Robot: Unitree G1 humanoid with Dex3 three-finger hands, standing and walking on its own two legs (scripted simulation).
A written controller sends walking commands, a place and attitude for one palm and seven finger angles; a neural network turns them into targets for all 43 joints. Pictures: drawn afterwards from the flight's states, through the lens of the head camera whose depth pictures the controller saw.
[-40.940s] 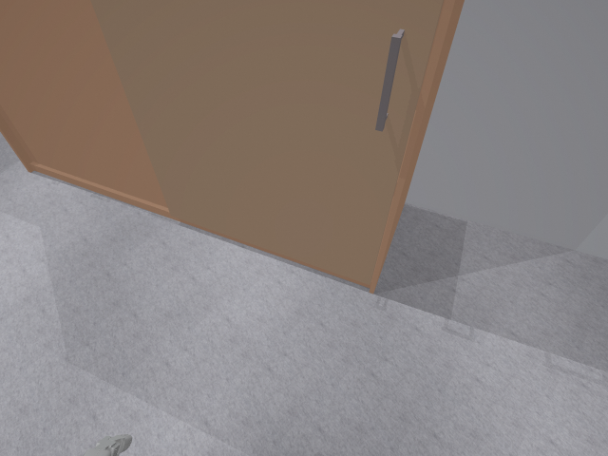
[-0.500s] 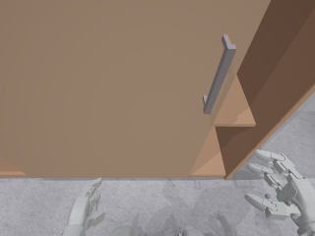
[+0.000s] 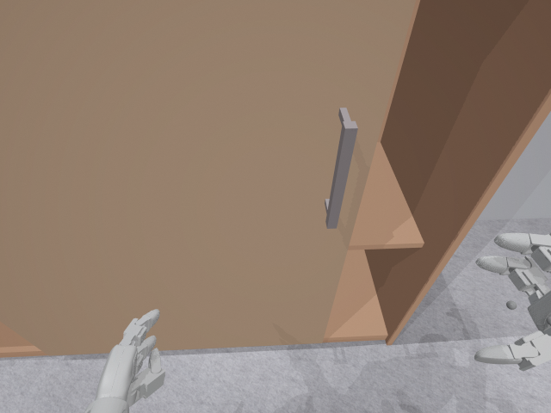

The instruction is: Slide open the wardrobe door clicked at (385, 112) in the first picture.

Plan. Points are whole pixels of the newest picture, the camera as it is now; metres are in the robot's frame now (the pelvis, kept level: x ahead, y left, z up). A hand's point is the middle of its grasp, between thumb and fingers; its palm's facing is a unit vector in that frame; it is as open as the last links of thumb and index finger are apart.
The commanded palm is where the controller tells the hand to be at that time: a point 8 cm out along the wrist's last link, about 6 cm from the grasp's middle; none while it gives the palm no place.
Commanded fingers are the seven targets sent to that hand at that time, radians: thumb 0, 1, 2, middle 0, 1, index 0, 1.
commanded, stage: raise the hand with hooked fingers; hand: right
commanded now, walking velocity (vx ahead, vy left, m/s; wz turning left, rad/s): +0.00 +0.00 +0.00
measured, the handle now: (337, 173) +0.46 -0.08 +0.12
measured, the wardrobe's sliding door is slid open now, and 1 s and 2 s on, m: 0.23 0.23 0.23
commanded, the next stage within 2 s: move the hooked fingers beside the handle in 0.82 s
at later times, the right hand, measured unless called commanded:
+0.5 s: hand (517, 274) +0.27 -0.27 +0.13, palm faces -0.04 +1.00 -0.05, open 14.0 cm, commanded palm +0.23 -0.32 +0.15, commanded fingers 0.00 0.50 -0.30 0.30 1.20 0.30 1.20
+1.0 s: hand (500, 271) +0.27 -0.25 +0.14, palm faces +0.00 +1.00 -0.06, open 14.0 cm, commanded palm +0.25 -0.30 +0.15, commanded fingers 0.00 0.50 -0.30 0.30 1.20 0.30 1.20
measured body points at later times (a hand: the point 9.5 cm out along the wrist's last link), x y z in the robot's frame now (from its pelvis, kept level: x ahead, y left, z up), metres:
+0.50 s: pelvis -0.01 +0.00 +0.01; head -0.01 +0.00 +0.46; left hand +0.15 +0.25 -0.05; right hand +0.27 -0.33 +0.14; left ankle +0.00 +0.13 -0.71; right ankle +0.00 -0.10 -0.71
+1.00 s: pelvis +0.00 +0.02 +0.02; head +0.00 +0.03 +0.47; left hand +0.17 +0.26 -0.05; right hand +0.26 -0.30 +0.14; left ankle +0.00 +0.13 -0.71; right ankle +0.00 -0.10 -0.71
